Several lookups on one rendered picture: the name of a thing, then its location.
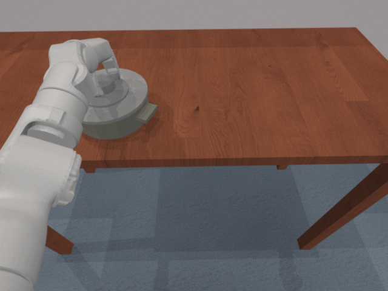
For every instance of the left robot forearm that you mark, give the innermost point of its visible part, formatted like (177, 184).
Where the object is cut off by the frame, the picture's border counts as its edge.
(58, 110)

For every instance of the left robot upper arm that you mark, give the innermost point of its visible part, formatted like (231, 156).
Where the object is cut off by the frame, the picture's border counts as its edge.
(36, 176)

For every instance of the pot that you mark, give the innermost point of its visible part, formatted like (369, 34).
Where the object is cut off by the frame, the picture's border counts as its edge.
(123, 127)

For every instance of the table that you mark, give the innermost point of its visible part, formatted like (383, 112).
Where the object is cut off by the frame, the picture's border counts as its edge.
(231, 97)

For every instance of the lid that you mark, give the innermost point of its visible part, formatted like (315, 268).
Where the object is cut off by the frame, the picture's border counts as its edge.
(127, 98)

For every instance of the knob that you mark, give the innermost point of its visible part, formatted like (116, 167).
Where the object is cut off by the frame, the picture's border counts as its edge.
(106, 82)

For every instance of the left robot hand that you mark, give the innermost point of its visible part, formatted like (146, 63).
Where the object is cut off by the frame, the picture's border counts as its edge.
(106, 57)

